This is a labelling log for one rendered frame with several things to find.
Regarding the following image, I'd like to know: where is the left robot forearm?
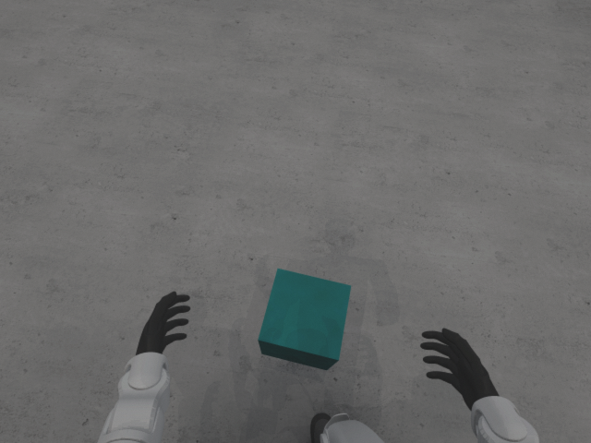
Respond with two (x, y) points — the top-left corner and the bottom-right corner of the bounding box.
(97, 352), (170, 443)

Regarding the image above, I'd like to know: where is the right robot thigh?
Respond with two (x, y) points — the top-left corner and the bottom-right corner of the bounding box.
(320, 420), (384, 443)

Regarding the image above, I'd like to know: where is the robot right foot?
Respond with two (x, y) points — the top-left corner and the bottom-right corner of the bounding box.
(310, 413), (331, 443)

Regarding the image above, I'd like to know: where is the right robot forearm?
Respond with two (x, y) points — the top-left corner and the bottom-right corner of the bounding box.
(471, 396), (539, 443)

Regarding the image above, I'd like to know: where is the carton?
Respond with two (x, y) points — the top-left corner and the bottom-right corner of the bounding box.
(258, 269), (351, 370)

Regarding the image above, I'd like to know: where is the left robot hand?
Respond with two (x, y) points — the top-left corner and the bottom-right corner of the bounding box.
(136, 292), (190, 355)

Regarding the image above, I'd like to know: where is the right robot hand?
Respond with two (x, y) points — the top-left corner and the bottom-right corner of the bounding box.
(420, 329), (499, 411)

